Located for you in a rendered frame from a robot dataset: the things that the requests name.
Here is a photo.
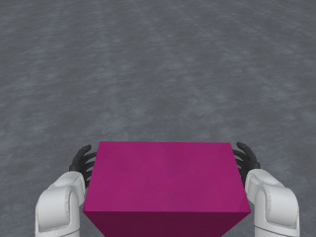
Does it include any robot right hand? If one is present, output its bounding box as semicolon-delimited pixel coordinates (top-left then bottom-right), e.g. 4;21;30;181
232;142;261;189

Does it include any robot left hand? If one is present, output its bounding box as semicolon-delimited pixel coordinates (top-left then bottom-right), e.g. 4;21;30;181
69;144;97;190

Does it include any robot right forearm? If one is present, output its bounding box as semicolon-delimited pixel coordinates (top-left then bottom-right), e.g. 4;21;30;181
245;169;300;237

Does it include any carton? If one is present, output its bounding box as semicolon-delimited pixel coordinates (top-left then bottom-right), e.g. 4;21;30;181
82;141;252;237

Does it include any robot left forearm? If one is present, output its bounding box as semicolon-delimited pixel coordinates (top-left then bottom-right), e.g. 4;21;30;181
35;171;86;237

